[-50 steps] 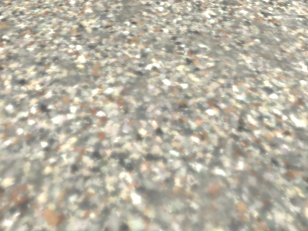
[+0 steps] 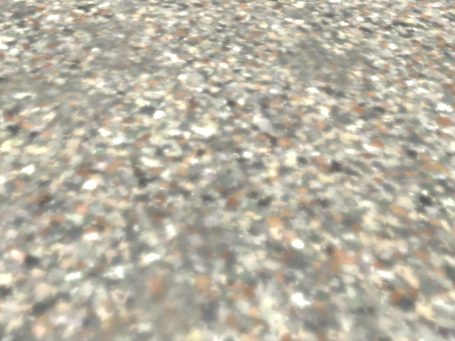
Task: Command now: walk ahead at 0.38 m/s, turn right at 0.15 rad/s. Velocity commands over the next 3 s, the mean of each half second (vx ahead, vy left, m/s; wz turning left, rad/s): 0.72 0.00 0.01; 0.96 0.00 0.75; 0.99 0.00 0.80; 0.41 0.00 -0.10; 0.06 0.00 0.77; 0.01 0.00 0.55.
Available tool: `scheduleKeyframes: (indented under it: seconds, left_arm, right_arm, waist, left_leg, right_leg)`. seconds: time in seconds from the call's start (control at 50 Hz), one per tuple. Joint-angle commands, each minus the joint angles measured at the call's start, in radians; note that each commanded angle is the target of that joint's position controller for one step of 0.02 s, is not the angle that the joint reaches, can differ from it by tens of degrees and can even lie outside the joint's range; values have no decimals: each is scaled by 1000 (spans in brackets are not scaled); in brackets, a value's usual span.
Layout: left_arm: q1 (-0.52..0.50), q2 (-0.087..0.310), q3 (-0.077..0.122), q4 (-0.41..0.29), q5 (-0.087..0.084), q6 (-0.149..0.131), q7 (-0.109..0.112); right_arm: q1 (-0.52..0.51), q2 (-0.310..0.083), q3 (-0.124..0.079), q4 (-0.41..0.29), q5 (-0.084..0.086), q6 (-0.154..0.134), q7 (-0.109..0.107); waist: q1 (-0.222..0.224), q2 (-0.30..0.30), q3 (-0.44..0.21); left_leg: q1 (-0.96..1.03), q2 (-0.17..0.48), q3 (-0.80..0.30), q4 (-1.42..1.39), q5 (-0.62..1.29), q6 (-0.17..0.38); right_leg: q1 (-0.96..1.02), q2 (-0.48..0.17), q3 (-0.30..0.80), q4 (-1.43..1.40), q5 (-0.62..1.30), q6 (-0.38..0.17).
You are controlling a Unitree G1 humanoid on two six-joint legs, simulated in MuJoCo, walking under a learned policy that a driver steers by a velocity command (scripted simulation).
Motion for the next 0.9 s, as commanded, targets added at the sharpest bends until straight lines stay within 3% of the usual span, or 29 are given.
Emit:
scheduleKeyframes:
  seconds: [0.02, 0.04, 0.06, 0.08, 0.1, 0.12, 0.14, 0.18, 0.28, 0.38, 0.42, 0.44, 0.46, 0.48, 0.5, 0.52, 0.54, 0.56, 0.58, 0.6, 0.62, 0.66, 0.7, 0.74, 0.76, 0.8, 0.84, 0.88, 0.9]
  left_arm:
    - [101, 95, 30, -10, -1, -48, -3]
    - [223, 118, 37, 21, 1, -63, 3]
    - [302, 214, 60, 33, 14, -78, 0]
    - [287, 234, 70, 36, 28, -103, -11]
    - [225, 178, 52, 25, 30, -122, -11]
    - [208, 136, 39, 18, 29, -133, -14]
    - [204, 123, 34, 17, 23, -133, -15]
    - [236, 104, 24, 23, 17, -130, -15]
    - [290, 105, 18, 58, 12, -127, -4]
    - [322, 148, 23, 111, -5, -118, -2]
    - [333, 168, 25, 135, 6, -108, -4]
    - [345, 180, 27, 147, 19, -100, 1]
    - [332, 187, 28, 150, 36, -90, 7]
    - [306, 198, 30, 132, 48, -87, 19]
    - [361, 92, 4, 73, 57, -107, 12]
    - [362, 40, -26, 73, 41, -158, -5]
    - [185, 144, 7, 24, -10, -188, -14]
    - [80, 134, -5, -20, -28, -207, -14]
    - [37, 109, -12, -32, -6, -222, -11]
    - [56, 99, -7, -27, 13, -219, -9]
    - [84, 90, -7, -23, 18, -208, -13]
    - [80, 83, -5, -26, 31, -184, -18]
    - [-23, 78, -12, -74, 45, -178, -17]
    - [-147, 61, -20, -118, 52, -189, -24]
    - [-198, 46, -24, -133, 51, -194, -29]
    - [-244, 67, -11, -149, 25, -195, -29]
    - [-260, 108, 7, -155, 1, -190, -21]
    - [-223, 142, 29, -151, -11, -192, -17]
    - [-107, 177, 54, -131, -17, -192, -12]
  right_arm:
    - [-29, -187, -43, -62, 10, -24, 0]
    - [-87, -114, -20, -89, 1, -43, 7]
    - [-151, -40, -1, -148, 2, -77, 17]
    - [-229, -104, -18, -190, 29, -105, 15]
    - [-201, -133, -28, -187, 41, -118, 20]
    - [-161, -135, -28, -165, 27, -125, 26]
    - [-140, -138, -32, -153, 10, -129, 31]
    - [-154, -122, -31, -155, -2, -130, 42]
    - [-280, -55, 1, -200, 3, -127, 67]
    - [-363, -78, 5, -237, 19, -135, 98]
    - [-351, -104, -4, -247, 17, -126, 96]
    - [-300, -129, -16, -248, 19, -116, 90]
    - [-137, -172, -39, -216, 27, -104, 79]
    - [96, -219, -66, -151, 35, -88, 64]
    - [262, -307, -92, -111, 15, -80, 50]
    - [321, -301, -91, -78, 28, -87, 52]
    - [294, -224, -70, -73, 1, -92, 43]
    - [259, -218, -68, -73, -13, -97, 40]
    - [199, -215, -66, -78, -19, -103, 39]
    - [142, -185, -55, -91, -29, -106, 39]
    - [99, -155, -46, -104, -34, -104, 37]
    - [80, -125, -41, -105, -8, -103, 28]
    - [91, -134, -42, -102, 7, -109, 13]
    - [99, -157, -51, -101, 12, -114, -3]
    - [120, -174, -57, -94, 19, -113, -8]
    - [175, -206, -70, -76, 33, -113, -12]
    - [198, -195, -72, -64, 42, -103, -17]
    - [219, -187, -74, -50, 35, -82, -17]
    - [216, -187, -72, -48, 19, -72, -9]
  waist:
    - [67, 139, -2]
    - [127, 32, -17]
    - [154, -179, -23]
    - [162, -154, 77]
    - [120, -131, 141]
    - [103, -135, 119]
    - [96, -125, 92]
    - [99, -113, 90]
    - [128, -116, 134]
    - [119, -121, 162]
    - [89, -168, 98]
    - [47, -209, 24]
    - [-50, -227, -89]
    - [-161, -187, -205]
    - [-139, 75, -365]
    - [-114, 254, -552]
    - [-145, 210, -387]
    - [-126, 118, -231]
    - [-73, 2, -134]
    - [-7, -13, -92]
    - [43, 34, -59]
    - [75, 60, 21]
    - [64, 45, 110]
    - [30, 51, 140]
    - [8, 47, 125]
    - [-19, 54, 85]
    - [-21, 78, 79]
    - [4, 100, 49]
    - [68, 106, -30]
  left_leg:
    - [-222, 161, -215, -185, -418, 133]
    - [-399, 109, -143, 27, -355, 74]
    - [-615, -5, 56, 340, -248, 0]
    - [-735, 39, -4, 481, -242, 9]
    - [-782, 85, -33, 546, -143, 17]
    - [-781, 98, -26, 569, -69, 22]
    - [-775, 105, -14, 563, -17, 19]
    - [-740, 106, 15, 534, 89, -2]
    - [-566, 75, 93, 304, 310, -45]
    - [-467, 46, 123, 105, 305, 10]
    - [-376, -8, 184, 102, 201, 58]
    - [-279, -49, 214, 132, 144, 86]
    - [-58, -93, 236, 155, 128, 119]
    - [275, -81, 181, 169, 132, 150]
    - [747, 146, -273, 152, -200, 282]
    - [853, 308, -809, -106, -589, 364]
    - [775, 283, -804, -206, -553, 301]
    - [604, 257, -666, -214, -380, 281]
    - [410, 217, -563, -226, -227, 280]
    - [260, 173, -475, -244, -135, 278]
    - [158, 138, -445, -271, -138, 293]
    - [20, 120, -409, -331, -146, 313]
    - [-136, 93, -343, -370, -83, 309]
    - [-253, 33, -262, -360, -3, 266]
    - [-297, 18, -239, -356, 1, 237]
    - [-267, 45, -287, -345, -55, 202]
    - [-114, 64, -335, -271, -65, 175]
    - [27, 99, -378, -157, 59, 151]
    - [69, 80, -362, -6, 235, 125]
  right_leg:
    - [260, 24, -72, -210, 82, -93]
    - [426, -114, 116, -275, -15, -140]
    - [501, -332, 490, -385, -301, -246]
    - [376, -421, 688, -480, -436, -343]
    - [361, -395, 625, -481, -385, -330]
    - [381, -344, 528, -465, -287, -294]
    - [398, -307, 453, -462, -206, -268]
    - [353, -257, 346, -488, -84, -251]
    - [180, -206, 141, -556, 182, -239]
    - [280, -260, 47, -557, 360, -213]
    - [366, -272, -23, -429, 854, -188]
    - [401, -283, -54, -317, 1174, -174]
    - [362, -278, -101, -113, 1404, -150]
    - [176, -253, -121, 160, 1406, -117]
    - [-290, -143, -88, 593, 839, -61]
    - [-445, 20, 63, 796, 8, -55]
    - [-576, -21, 131, 862, 38, -79]
    - [-594, -55, 106, 842, 70, -90]
    - [-549, -84, 98, 759, 98, -96]
    - [-469, -113, 105, 684, 125, -93]
    - [-424, -120, 108, 650, 127, -83]
    - [-415, -133, 90, 564, 108, -47]
    - [-402, -127, 52, 417, 215, -4]
    - [-284, -85, 20, 190, 432, 22]
    - [-181, -57, 7, 91, 528, 28]
    - [-55, -26, 36, -7, 637, 41]
    - [-77, -32, 81, -81, 589, 48]
    - [-66, -32, 85, -101, 444, 27]
    - [46, -21, 66, -88, 346, 0]
Next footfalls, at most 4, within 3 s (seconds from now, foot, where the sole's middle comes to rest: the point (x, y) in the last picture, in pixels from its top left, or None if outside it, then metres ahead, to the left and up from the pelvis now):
0.04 right None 0.00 -0.12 -0.78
0.48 left None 0.44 0.15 -0.78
0.92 right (228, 221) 0.89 0.00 -0.78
1.40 left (103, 182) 1.06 0.45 -0.78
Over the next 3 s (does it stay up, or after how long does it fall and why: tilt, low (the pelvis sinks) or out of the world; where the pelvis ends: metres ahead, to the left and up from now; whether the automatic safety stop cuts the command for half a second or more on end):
stays up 1.25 0.69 0.00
